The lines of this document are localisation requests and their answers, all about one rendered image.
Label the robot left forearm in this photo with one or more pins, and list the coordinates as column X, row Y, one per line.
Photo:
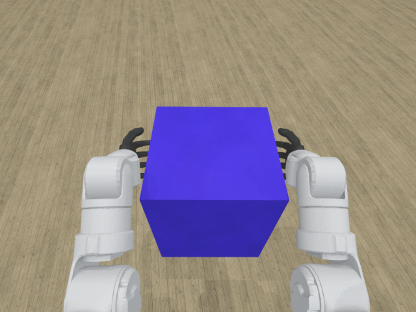
column 106, row 233

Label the robot right forearm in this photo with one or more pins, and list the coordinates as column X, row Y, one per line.
column 324, row 229

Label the carton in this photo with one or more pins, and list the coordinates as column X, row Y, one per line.
column 213, row 184

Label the robot right hand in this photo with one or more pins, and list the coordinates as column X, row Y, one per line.
column 295, row 145

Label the left robot upper arm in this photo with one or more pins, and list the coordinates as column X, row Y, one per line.
column 104, row 288

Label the right robot upper arm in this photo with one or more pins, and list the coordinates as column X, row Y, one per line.
column 327, row 288

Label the robot left hand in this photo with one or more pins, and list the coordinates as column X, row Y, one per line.
column 128, row 144

